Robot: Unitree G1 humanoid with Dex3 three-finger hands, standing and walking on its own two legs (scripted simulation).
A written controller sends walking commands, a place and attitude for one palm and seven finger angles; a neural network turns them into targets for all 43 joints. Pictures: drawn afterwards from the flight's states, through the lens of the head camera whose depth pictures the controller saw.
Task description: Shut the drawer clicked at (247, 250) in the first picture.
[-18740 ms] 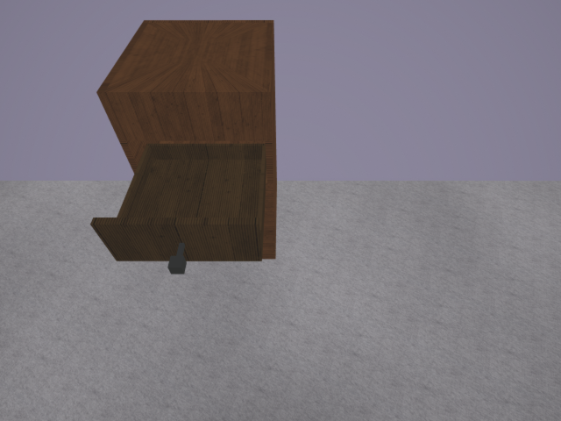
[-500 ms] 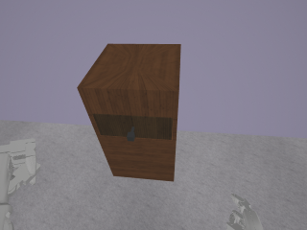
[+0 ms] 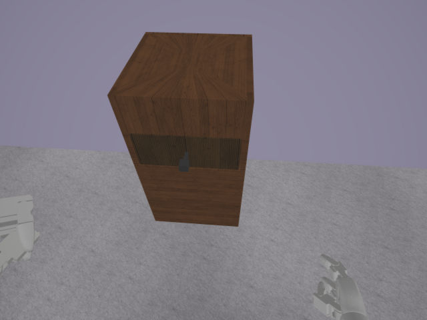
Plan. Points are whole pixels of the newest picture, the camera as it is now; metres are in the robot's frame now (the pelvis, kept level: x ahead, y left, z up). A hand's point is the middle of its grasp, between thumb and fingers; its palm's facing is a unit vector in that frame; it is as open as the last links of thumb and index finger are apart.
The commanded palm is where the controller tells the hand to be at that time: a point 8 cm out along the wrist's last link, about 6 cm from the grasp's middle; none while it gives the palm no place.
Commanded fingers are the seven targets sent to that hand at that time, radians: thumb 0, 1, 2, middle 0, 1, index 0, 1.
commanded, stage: step back with the hand held close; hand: left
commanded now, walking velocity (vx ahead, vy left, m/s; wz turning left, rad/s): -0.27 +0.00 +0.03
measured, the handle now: (185, 161) +0.65 +0.15 -0.22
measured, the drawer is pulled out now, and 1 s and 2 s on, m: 0.00 0.00 0.00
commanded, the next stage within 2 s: stop stepping back and stand still in 1.00 s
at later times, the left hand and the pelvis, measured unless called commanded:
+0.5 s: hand (30, 262) +0.16 +0.23 +0.17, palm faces +0.32 -0.78 -0.53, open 3.2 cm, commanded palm +0.08 +0.28 +0.18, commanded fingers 0.00 0.90 0.90 -1.40 -1.60 -1.40 -1.60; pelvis -0.05 -0.01 -0.01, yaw +1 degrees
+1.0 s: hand out of the picture +0.04 +0.21 +0.17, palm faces +0.33 -0.79 -0.52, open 3.3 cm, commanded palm -0.03 +0.25 +0.18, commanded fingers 0.00 0.90 0.90 -1.40 -1.60 -1.40 -1.60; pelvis -0.15 -0.04 +0.00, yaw +2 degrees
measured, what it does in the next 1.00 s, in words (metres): walks backwards: right foot, then left foot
